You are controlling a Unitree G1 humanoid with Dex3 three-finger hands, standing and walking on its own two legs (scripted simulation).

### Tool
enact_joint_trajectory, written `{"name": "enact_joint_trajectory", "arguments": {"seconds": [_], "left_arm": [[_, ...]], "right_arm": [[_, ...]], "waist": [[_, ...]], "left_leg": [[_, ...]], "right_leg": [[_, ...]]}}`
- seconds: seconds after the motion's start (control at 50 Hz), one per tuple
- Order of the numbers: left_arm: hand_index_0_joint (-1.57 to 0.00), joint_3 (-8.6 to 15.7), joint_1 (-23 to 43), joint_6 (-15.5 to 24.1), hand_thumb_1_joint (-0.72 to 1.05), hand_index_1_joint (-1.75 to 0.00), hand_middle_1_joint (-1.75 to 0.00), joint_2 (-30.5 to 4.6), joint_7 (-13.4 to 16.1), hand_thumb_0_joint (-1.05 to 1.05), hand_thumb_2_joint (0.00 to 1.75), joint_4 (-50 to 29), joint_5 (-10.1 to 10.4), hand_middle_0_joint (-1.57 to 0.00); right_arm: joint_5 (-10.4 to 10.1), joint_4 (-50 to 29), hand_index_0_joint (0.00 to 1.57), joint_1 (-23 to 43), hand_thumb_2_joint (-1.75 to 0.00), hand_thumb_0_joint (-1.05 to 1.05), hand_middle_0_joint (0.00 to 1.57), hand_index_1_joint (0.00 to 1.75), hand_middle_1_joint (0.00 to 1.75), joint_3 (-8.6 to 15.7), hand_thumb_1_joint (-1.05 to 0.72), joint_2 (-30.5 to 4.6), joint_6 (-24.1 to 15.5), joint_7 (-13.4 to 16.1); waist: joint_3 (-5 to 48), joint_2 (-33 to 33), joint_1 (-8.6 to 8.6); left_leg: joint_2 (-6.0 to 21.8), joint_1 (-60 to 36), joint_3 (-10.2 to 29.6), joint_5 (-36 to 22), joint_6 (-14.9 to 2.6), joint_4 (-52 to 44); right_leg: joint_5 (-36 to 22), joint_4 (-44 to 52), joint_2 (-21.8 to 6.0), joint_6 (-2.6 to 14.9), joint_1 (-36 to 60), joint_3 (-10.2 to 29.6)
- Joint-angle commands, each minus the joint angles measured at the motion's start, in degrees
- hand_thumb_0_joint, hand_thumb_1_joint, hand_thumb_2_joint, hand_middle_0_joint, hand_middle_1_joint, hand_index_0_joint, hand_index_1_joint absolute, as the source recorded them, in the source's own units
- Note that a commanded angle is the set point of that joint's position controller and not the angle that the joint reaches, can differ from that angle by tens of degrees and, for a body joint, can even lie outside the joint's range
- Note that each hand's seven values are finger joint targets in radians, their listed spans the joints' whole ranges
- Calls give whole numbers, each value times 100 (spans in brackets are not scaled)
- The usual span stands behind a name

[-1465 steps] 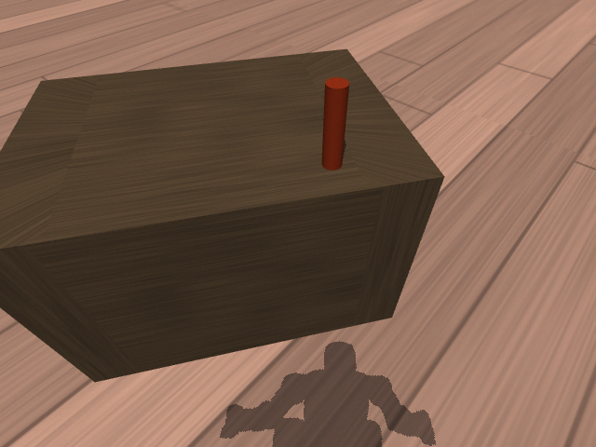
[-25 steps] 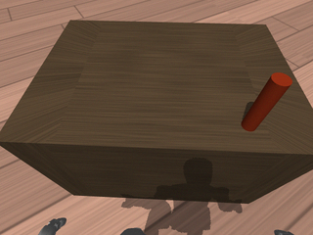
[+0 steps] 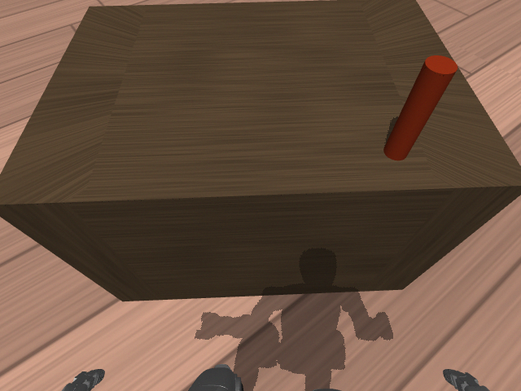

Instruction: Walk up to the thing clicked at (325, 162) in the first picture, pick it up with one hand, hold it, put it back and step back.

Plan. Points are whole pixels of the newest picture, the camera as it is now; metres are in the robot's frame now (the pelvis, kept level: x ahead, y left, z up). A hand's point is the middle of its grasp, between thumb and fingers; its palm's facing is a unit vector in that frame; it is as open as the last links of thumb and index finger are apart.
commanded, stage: step back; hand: right
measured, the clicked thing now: (414, 114) +0.58 -0.25 +0.05
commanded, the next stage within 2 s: none
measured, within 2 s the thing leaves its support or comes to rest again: neither
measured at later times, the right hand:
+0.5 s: hand out of the picture -0.01 -0.26 -0.12, palm faces -0.11 +0.90 -0.42, open 7.4 cm
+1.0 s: hand out of the picture -0.19 -0.32 -0.15, palm faces -0.09 +0.92 -0.39, open 7.4 cm
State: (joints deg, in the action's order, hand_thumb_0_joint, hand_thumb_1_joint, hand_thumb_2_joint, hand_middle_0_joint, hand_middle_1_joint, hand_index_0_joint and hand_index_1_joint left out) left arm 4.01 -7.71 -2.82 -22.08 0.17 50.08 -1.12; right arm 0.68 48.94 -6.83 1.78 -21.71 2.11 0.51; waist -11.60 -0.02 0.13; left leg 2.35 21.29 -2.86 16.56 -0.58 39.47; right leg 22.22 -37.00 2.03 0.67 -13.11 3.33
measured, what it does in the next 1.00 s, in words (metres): walks backwards: left foot, then right foot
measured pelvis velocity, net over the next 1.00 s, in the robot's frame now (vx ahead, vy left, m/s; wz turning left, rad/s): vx -0.27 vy -0.05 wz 0.05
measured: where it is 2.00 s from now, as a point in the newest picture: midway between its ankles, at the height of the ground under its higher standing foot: outside the picture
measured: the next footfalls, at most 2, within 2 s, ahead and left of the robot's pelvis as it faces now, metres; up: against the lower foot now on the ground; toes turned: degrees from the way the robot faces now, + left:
left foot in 0.34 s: -0.07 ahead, +0.12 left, +0.00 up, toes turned +2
right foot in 0.74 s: -0.19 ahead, -0.16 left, +0.00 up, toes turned +2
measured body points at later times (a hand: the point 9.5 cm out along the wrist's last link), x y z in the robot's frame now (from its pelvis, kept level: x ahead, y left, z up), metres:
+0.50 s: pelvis -0.12 +0.00 +0.01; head -0.06 +0.03 +0.46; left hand -0.02 +0.32 -0.12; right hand +0.00 -0.30 -0.09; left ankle -0.11 +0.12 -0.72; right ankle -0.13 -0.14 -0.64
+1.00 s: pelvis -0.27 -0.05 +0.01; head -0.22 -0.07 +0.45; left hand -0.17 +0.27 -0.09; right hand -0.18 -0.37 -0.12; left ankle -0.30 +0.09 -0.67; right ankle -0.23 -0.16 -0.72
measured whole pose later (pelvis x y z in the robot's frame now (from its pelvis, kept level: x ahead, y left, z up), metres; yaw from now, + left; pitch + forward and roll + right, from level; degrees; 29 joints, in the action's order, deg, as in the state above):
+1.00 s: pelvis -0.27 -0.05 +0.01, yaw +3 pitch -2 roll +2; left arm 3.7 -8.9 -2.3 -20.3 0.9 44.9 -2.1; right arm 0.4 49.9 -11.9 2.5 -23.9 2.8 1.5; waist -9.2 1.4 -0.3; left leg -4.9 22.4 5.1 29.7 1.4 58.1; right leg 15.8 -36.9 -1.9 1.2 -18.8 -0.3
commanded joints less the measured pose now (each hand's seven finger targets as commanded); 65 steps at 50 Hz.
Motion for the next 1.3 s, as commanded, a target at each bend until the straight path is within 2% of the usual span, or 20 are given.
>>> {"name": "enact_joint_trajectory", "arguments": {"seconds": [0.0, 0.02, 0.08, 0.2, 0.3, 0.34, 0.36, 0.42, 0.64, 0.7, 0.72, 0.74, 0.76, 0.82, 0.96, 1.06, 1.1, 1.12, 1.22, 1.28], "left_arm": [[-20, 521, -322, 187, 90, -30, -30, -1931, 30, 0, 90, -451, -44, -20], [-20, 507, -76, 241, 90, -30, -30, -1906, 45, 0, 90, -648, -108, -20], [-20, 385, 452, 210, 90, -30, -30, -1341, 102, 0, 90, -799, -17, -20], [-20, 365, -254, 157, 90, -30, -30, -1252, 167, 0, 90, -933, -80, -20], [-20, 278, 141, 23, 90, -30, -30, -1275, 84, 0, 90, -1129, 37, -20], [-20, 247, 113, 11, 90, -30, -30, -973, 113, 0, 90, -1228, 79, -20], [-20, 354, 441, 2, 90, -30, -30, -1163, 189, 0, 90, -1164, -27, -20], [-20, 367, -116, -14, 90, -30, -30, -1081, 156, 0, 90, -841, 95, -20], [-20, 355, -532, 70, 90, -30, -30, -955, 0, 0, 90, -670, -8, -20], [-20, 450, -1189, 134, 90, -30, -30, -1118, -13, 0, 90, -321, -100, -20], [-20, 554, -1126, 174, 90, -30, -30, -1537, -14, 0, 90, -429, -177, -20], [-20, 683, -585, 135, 90, -30, -30, -2207, -17, 0, 90, -637, -132, -20], [-20, 636, -260, 183, 90, -30, -30, -2122, 13, 0, 90, -819, -131, -20], [-20, 462, 550, 192, 90, -30, -30, -1391, 95, 0, 90, -937, -130, -20], [-20, 417, -358, 135, 90, -30, -30, -1336, 205, 0, 90, -907, -115, -20], [-20, 291, 300, 21, 90, -30, -30, -1400, 141, 0, 90, -1074, -9, -20], [-20, 171, 227, 19, 90, -30, -30, -928, 135, 0, 90, -1154, 46, -20], [-20, 350, 600, 15, 90, -30, -30, -1222, 220, 0, 90, -1128, -24, -20], [-20, 398, -309, -40, 90, -30, -30, -1184, 155, 0, 90, -546, 53, -20], [-20, 316, -144, 22, 90, -30, -30, -1050, 90, 0, 90, -609, -13, -20]], "right_arm": [[-109, -502, 20, 249, -90, 0, 20, 30, 30, 332, -90, -1049, -45, 151], [-68, -363, 20, 241, -90, 0, 20, 30, 30, 404, -90, -1215, 2, 188], [-174, -117, 20, -314, -90, 0, 20, 30, 30, 342, -90, -1216, -47, 184], [-67, -331, 20, -120, -90, 0, 20, 30, 30, 266, -90, -1090, -139, 180], [50, -61, 20, -829, -90, 0, 20, 30, 30, 423, -90, -1148, -224, 111], [93, -288, 20, -299, -90, 0, 20, 30, 30, 622, -90, -2124, -242, 51], [123, -299, 20, -430, -90, 0, 20, 30, 30, 678, -90, -2234, -253, 53], [109, -370, 20, 213, -90, 0, 20, 30, 30, 453, -90, -1511, -270, 139], [113, -651, 20, -86, -90, 0, 20, 30, 30, 543, -90, -1605, -156, 122], [15, -717, 20, 157, -90, 0, 20, 30, 30, 474, -90, -1477, -44, 84], [-23, -791, 20, 85, -90, 0, 20, 30, 30, 385, -90, -1143, -34, 78], [-57, -845, 20, 332, -90, 0, 20, 30, 30, 413, -90, -1071, -31, 191], [-56, -744, 20, 312, -90, 0, 20, 30, 30, 503, -90, -1322, -10, 210], [-118, -394, 20, -419, -90, 0, 20, 30, 30, 411, -90, -1207, -76, 185], [31, -478, 20, -273, -90, 0, 20, 30, 30, 335, -90, -1063, -138, 168], [52, -44, 20, -1199, -90, 0, 20, 30, 30, 461, -90, -1179, -131, 93], [173, -233, 20, -794, -90, 0, 20, 30, 30, 600, -90, -1972, -146, 58], [172, -341, 20, -636, -90, 0, 20, 30, 30, 676, -90, -2315, -154, 35], [163, -445, 20, 318, -90, 0, 20, 30, 30, 425, -90, -1409, -184, 128], [173, -446, 20, -86, -90, 0, 20, 30, 30, 441, -90, -1341, -139, 110]], "waist": [[1258, -1565, -289], [980, -1302, -264], [994, -708, 145], [1374, -1081, -335], [1570, -804, 104], [1536, 1375, 52], [1435, 1186, 377], [1156, 577, -203], [1640, 1287, 55], [1674, 854, -279], [1403, -374, -237], [1153, -1696, -458], [756, -1465, -336], [839, -850, 188], [1298, -1067, -440], [1545, -908, 112], [1302, 1252, 40], [1260, 1198, 338], [975, 629, -355], [1113, 857, -19]], "left_leg": [[-759, 494, 515, 1767, 4, 1625], [-680, 362, 1135, 2129, 47, 2758], [-884, 515, 1239, 1343, 81, 2983], [-499, 618, 729, 1482, 193, 1073], [-259, -1108, 415, -739, -59, -1579], [1949, -1279, 3026, -2611, -1248, -2039], [2309, -710, 3529, -2767, -1783, -2036], [1309, -933, 1755, -3050, -1164, -1598], [1234, -1431, 1380, -2384, -1199, -1133], [786, -165, 1122, -1234, -548, -582], [-8, 930, 928, 170, -166, 329], [-815, 891, 791, 1899, 88, 1834], [-592, 641, 1332, 1891, 122, 2817], [-860, 614, 1201, 1050, 75, 3039], [-566, 727, 651, 1486, 183, 1170], [-403, -1039, 237, -7, -128, -1090], [1617, -1104, 3095, -912, -1099, -2094], [2239, -163, 3722, -1514, -1801, -2227], [1270, -401, 1630, -2072, -1296, -1637], [1210, -1234, 1550, -2107, -1399, -1485]], "right_leg": [[-2709, 1804, -2279, 1582, 39, 2564], [-3080, 1781, -2560, 1882, -544, 2903], [-3792, 1159, -1462, 1167, -102, 1042], [-4399, 634, -1542, 1252, 1247, 1003], [-3011, 6, -1224, 680, 169, 826], [954, -1667, 404, 91, -1229, -76], [1685, -2827, 393, 36, -1107, 672], [869, -3641, 452, 70, -1512, 923], [518, -470, -58, -136, -483, -117], [-828, 1171, -233, 181, 752, -13], [-485, 1564, -1237, 484, 821, 1660], [-724, 2077, -2510, 1552, -591, 2830], [-842, 2199, -2740, 1772, -1360, 3117], [-2343, 1270, -1490, 1054, -742, 903], [-3778, 734, -1751, 1219, 1065, 953], [-2112, 343, -1551, 728, -216, 800], [604, -1491, 15, 57, -1718, -251], [1715, -2752, 180, -19, -1306, 369], [653, -3844, 304, -84, -1416, 647], [837, -2614, 167, -261, -1467, 323]]}}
